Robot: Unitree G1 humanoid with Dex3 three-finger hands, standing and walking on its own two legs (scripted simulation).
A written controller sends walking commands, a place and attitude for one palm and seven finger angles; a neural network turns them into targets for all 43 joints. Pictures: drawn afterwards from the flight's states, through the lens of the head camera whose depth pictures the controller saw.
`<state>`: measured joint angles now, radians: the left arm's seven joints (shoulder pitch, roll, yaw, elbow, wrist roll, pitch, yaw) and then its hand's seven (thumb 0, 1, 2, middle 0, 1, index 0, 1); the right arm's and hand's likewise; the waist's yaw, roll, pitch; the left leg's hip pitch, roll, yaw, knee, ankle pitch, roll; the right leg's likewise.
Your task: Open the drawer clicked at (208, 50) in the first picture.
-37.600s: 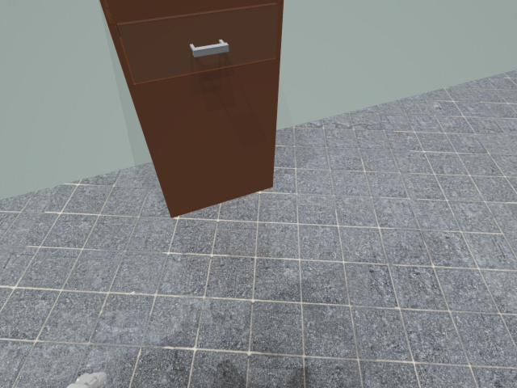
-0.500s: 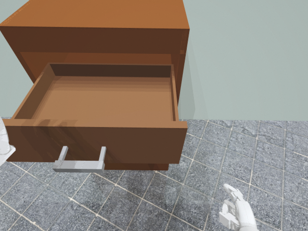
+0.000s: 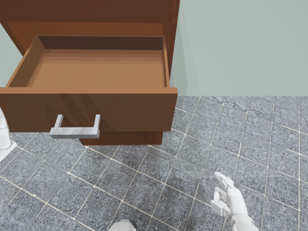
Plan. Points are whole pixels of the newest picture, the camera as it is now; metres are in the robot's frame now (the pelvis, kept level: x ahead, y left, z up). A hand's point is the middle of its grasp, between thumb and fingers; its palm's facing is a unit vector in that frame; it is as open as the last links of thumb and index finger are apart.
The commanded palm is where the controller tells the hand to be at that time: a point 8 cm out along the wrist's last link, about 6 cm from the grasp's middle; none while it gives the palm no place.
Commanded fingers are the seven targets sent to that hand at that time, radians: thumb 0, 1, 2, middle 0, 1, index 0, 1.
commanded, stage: step back with the hand held close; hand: left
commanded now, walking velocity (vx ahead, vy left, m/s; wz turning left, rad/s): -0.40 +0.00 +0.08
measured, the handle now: (77, 125) +0.35 +0.23 +0.04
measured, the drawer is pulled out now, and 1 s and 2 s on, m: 0.29 0.29 0.29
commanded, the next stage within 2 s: stop stepping back and stand still in 0.08 s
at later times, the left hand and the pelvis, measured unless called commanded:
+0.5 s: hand out of the picture +0.03 +0.23 +0.23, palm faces +0.52 -0.73 -0.44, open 7.4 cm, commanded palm -0.03 +0.27 +0.23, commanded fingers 0.00 0.90 0.90 -0.20 -0.30 -0.20 -0.30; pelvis -0.13 -0.02 +0.00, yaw +5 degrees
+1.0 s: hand out of the picture -0.05 +0.20 +0.24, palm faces +0.50 -0.72 -0.48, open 7.4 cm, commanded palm -0.11 +0.24 +0.23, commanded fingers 0.00 0.90 0.90 -0.20 -0.30 -0.20 -0.30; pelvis -0.21 -0.05 +0.00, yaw +5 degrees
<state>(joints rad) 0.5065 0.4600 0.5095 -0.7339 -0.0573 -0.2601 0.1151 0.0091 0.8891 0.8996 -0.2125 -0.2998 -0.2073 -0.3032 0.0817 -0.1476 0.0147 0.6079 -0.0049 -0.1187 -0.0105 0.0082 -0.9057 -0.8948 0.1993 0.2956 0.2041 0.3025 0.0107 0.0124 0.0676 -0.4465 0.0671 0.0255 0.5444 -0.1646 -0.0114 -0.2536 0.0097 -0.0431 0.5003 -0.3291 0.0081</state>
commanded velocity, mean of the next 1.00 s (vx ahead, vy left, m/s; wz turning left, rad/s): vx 0.13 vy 0.00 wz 0.01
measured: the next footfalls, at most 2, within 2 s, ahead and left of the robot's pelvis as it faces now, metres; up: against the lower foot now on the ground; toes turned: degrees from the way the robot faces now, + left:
left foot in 0.28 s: -0.12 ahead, +0.09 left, +0.00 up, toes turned +7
right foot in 0.96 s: -0.15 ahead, -0.14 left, +0.00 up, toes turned +9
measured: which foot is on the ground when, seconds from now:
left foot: down 0.00-0.04, up 0.06-0.26, down 0.28-0.96, up 0.98-1.00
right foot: down 0.00-0.68, up 0.70-0.94, down 0.96-1.00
